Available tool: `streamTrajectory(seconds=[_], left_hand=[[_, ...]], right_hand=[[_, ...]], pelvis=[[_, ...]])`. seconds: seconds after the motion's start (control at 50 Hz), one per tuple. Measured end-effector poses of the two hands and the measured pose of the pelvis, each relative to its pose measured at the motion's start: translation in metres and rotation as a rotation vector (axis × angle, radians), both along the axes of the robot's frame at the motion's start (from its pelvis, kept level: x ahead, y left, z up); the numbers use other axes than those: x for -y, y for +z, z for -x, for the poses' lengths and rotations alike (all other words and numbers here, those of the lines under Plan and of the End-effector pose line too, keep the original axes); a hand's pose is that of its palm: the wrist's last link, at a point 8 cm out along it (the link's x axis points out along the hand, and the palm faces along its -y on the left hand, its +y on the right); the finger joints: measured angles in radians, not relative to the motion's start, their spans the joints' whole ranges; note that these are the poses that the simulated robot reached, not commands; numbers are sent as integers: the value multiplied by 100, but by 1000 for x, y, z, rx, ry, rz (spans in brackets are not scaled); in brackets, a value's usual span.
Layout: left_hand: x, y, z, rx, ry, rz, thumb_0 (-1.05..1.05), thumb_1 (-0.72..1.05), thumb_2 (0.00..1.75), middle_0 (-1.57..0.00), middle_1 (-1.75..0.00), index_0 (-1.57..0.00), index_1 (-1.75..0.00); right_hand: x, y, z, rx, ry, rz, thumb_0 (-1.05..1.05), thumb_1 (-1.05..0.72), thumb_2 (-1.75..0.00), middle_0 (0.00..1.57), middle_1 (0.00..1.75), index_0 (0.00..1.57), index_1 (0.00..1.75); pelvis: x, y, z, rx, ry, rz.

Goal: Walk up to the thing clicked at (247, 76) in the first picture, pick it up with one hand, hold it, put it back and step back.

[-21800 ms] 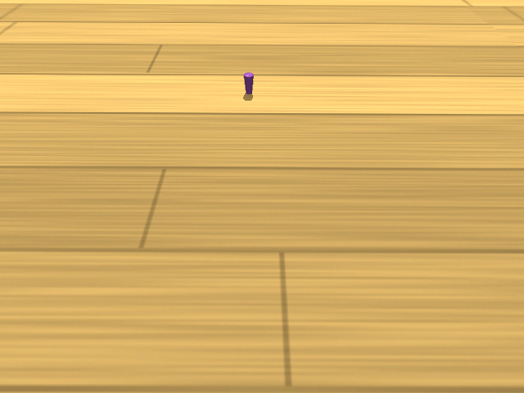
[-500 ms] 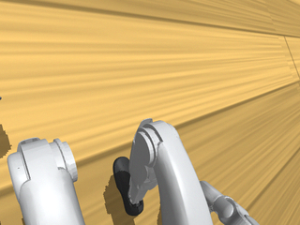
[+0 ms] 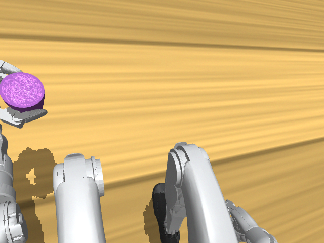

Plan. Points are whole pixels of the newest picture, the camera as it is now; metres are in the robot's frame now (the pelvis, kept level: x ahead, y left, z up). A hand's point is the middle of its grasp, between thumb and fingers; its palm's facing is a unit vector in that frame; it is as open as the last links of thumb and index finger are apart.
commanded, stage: settle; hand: left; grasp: from above
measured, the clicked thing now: (27, 102) +0.44 +0.27 -0.10
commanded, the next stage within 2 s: hold in 0.30 s
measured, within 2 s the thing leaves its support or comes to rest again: neither
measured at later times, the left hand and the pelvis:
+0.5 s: hand (20, 72) +0.46 +0.27 -0.01, palm faces +0.25 -0.97 -0.05, open 10.3 cm; pelvis +0.01 -0.01 +0.02, yaw +3 degrees
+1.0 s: hand out of the picture +0.42 +0.27 +0.10, palm faces +0.25 -0.97 -0.05, open 10.3 cm; pelvis +0.01 -0.01 +0.10, yaw +6 degrees
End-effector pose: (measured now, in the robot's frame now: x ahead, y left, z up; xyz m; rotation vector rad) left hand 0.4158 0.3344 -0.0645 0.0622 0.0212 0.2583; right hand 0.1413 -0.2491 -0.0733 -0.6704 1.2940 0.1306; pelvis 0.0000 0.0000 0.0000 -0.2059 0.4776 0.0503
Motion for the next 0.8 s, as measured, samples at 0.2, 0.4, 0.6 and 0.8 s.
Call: streamTrajectory(seconds=[0.2, 0.4, 0.6, 0.8], left_hand=[[9, 27, -10, -6, -2, -2, -2, -61, 88, -89, -120, -89, -126], [19, 45, -15, -12, -3, 9, -2, -61, 89, -89, -121, -88, -126], [21, 65, -10, -1, -13, 7, -2, -61, 86, -90, -120, -89, -125], [18, 107, 9, -7, -4, 7, -2, -61, 86, -90, -120, -89, -125]], right_hand=[[11, -5, 4, -8, -78, -32, 0, -90, -89, 21, 30, 21, 30], [20, -2, 6, -2, -124, -42, 0, -90, -90, 21, 30, 21, 30], [22, 7, 1, 37, -156, -48, 0, -93, -90, 21, 30, 20, 30], [15, 27, -12, 95, -194, -88, 1, -94, -90, 21, 30, 20, 30]], pelvis=[[7, 10, -6, -50, 11, -35], [12, 20, -9, -76, 14, -61], [13, 31, -9, -89, 20, -72], [12, 58, -9, -108, 34, -89]])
